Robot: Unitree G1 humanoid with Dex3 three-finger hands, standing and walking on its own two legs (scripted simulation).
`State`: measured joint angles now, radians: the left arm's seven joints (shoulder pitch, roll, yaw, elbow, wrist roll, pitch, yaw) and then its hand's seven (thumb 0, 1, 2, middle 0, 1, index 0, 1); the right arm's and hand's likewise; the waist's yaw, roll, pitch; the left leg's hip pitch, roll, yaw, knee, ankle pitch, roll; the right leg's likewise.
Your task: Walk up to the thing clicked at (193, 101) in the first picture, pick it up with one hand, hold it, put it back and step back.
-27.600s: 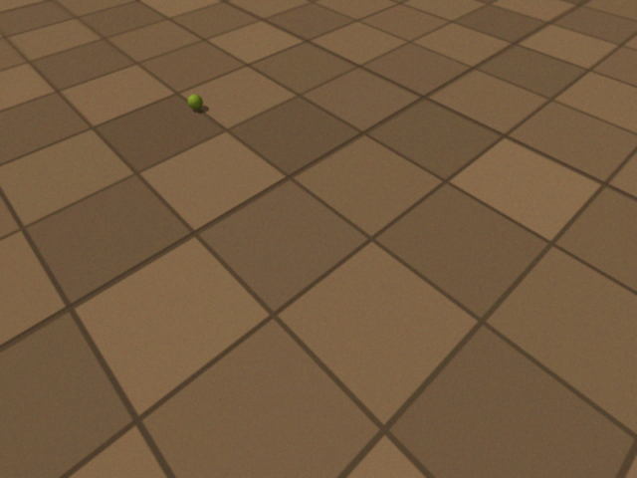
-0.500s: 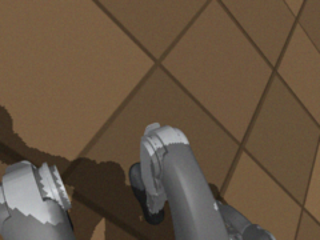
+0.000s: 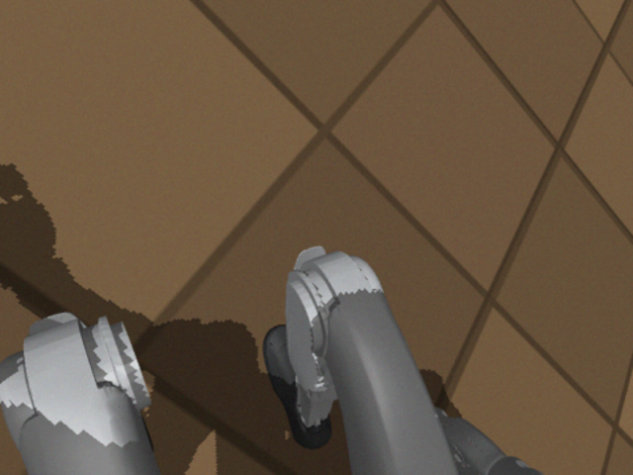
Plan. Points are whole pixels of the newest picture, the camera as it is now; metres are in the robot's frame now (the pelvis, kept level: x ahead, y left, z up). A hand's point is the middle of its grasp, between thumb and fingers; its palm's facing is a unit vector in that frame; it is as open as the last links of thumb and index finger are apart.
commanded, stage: withdraw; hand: left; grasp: from above
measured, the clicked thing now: out of the picture +0.43 +0.35 -0.26
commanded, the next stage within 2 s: home in 0.74 s
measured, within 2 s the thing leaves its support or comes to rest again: neither
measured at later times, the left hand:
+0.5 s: hand out of the picture +0.40 +0.34 -0.05, palm faces -0.49 -0.13 -0.86, open 14.0 cm
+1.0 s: hand out of the picture +0.43 +0.35 -0.10, palm faces -0.34 -0.11 -0.93, open 13.3 cm
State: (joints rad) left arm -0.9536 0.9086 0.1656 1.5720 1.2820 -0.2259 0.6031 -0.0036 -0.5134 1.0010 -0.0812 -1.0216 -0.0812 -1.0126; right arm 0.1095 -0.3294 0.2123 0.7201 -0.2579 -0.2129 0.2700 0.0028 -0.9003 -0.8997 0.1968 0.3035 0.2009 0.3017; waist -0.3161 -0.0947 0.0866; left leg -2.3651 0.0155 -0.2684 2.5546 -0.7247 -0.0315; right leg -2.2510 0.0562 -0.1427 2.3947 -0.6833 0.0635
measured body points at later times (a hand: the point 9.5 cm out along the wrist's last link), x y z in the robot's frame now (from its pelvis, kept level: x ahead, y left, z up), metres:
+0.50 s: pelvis -0.02 -0.01 +0.08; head +0.19 +0.07 +0.47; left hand +0.42 +0.35 +0.00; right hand +0.11 -0.27 -0.03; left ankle +0.06 +0.13 -0.27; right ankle +0.11 -0.12 -0.27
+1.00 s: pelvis -0.01 +0.00 +0.04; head +0.21 +0.09 +0.43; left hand +0.44 +0.35 -0.04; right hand +0.05 -0.26 -0.06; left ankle +0.06 +0.13 -0.27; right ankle +0.11 -0.12 -0.27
